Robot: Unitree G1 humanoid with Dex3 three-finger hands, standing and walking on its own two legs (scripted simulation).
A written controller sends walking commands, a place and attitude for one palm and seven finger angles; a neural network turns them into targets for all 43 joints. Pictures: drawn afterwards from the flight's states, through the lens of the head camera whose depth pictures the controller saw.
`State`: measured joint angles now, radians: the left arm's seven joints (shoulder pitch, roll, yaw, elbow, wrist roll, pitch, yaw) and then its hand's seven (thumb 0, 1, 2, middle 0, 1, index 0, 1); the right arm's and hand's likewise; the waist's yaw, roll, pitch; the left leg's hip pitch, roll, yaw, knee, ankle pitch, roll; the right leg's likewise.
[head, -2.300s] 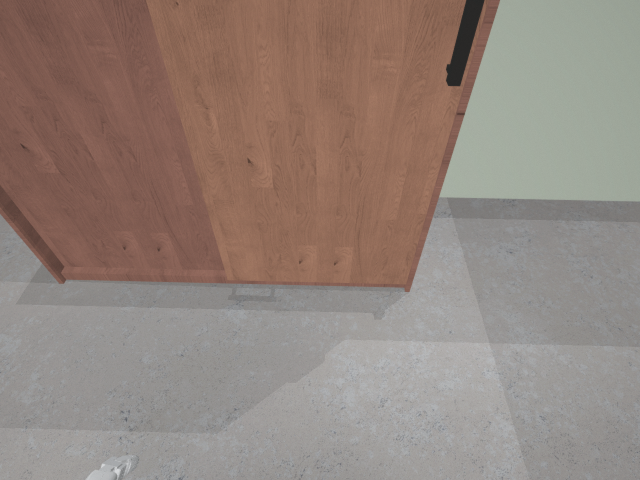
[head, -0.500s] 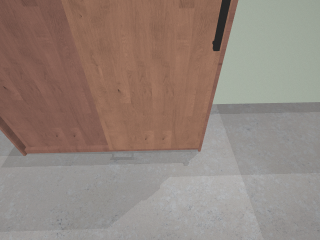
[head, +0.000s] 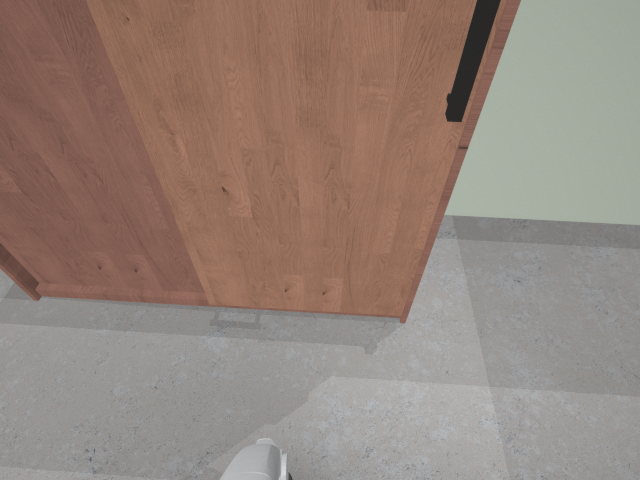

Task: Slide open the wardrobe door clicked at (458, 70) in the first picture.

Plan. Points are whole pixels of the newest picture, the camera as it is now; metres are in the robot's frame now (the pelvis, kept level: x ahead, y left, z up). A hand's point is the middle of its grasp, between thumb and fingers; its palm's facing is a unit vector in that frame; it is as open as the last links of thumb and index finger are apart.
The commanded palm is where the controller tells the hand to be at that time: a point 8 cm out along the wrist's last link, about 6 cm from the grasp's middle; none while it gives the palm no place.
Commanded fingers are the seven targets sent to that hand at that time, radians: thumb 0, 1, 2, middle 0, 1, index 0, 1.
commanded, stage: take the last steps up to it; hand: right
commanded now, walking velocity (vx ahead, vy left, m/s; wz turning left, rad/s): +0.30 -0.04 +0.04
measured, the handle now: (476, 23) +0.72 -0.17 +0.24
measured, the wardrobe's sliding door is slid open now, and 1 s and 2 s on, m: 0.00 0.00 0.00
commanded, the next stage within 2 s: come to a stop and stand still in 0.36 s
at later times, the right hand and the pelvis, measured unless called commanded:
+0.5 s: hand out of the picture +0.18 -0.20 -0.18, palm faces +0.10 +0.98 -0.16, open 7.3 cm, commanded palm none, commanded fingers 0.00 -0.90 -0.90 0.20 0.30 0.20 0.30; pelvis +0.19 -0.02 +0.00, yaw -1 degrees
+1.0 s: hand (464, 423) +0.26 -0.20 -0.17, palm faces +0.01 +0.97 -0.26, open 7.4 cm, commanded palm none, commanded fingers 0.00 -0.90 -0.90 0.20 0.30 0.20 0.30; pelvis +0.19 +0.00 -0.01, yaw +2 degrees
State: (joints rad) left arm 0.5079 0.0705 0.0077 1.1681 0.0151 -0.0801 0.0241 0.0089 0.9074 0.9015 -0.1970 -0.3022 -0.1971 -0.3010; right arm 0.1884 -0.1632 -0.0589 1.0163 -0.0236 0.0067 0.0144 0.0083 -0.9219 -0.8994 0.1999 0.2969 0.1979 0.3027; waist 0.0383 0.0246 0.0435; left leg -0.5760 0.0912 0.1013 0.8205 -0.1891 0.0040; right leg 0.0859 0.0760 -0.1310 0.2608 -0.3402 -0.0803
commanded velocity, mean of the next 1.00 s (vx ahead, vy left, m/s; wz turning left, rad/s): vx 0.03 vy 0.01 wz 0.00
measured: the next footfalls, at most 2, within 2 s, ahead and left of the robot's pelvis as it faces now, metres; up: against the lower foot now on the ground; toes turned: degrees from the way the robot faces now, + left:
left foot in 0.12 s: +0.21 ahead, +0.10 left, +0.00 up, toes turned +8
right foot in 0.52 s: +0.31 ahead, -0.14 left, +0.00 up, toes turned -7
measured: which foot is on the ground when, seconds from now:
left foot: up 0.00-0.10, down 0.12-0.54, up 0.56-0.98, down 1.00-1.00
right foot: down 0.00-0.14, up 0.16-0.50, down 0.52-1.00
